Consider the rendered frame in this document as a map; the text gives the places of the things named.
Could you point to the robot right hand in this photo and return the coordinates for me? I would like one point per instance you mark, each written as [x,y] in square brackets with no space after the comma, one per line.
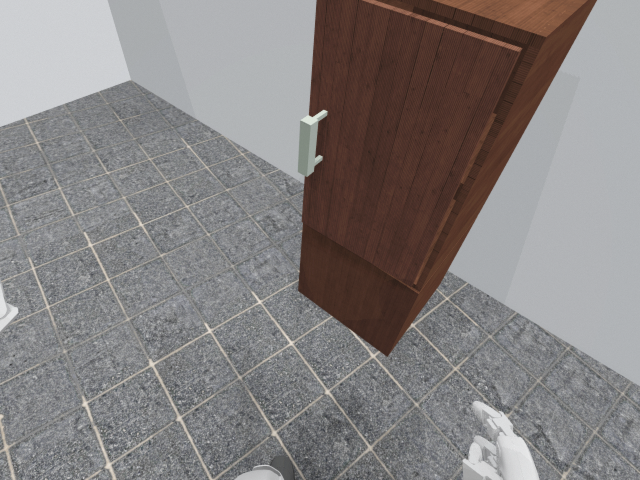
[510,459]

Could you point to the handle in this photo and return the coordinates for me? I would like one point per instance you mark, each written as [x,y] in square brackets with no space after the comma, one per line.
[307,143]

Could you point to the left robot foot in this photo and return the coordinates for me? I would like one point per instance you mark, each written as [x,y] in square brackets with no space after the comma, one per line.
[284,466]

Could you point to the cupboard door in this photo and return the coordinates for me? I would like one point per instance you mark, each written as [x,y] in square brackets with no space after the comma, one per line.
[408,100]

